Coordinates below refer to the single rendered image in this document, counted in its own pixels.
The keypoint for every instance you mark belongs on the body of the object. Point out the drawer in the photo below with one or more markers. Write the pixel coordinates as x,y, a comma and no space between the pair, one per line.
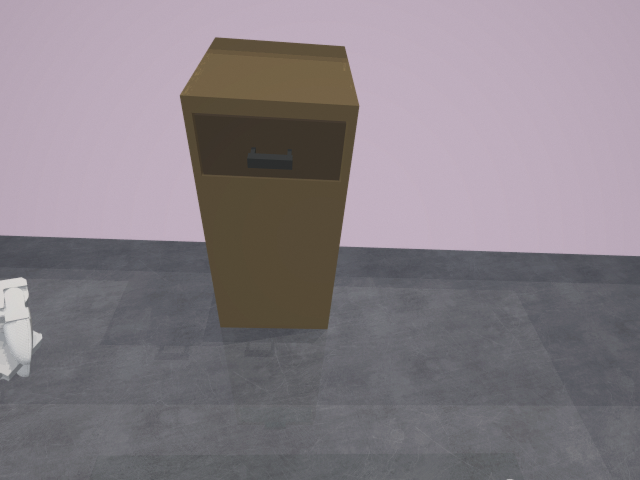
225,141

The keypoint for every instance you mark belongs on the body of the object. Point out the handle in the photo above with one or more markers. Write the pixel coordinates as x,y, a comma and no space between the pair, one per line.
269,161

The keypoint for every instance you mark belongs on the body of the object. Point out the robot left hand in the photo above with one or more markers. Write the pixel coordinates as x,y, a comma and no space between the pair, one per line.
18,341

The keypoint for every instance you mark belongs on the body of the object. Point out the cabinet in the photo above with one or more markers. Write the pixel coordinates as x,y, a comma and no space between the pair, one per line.
272,243

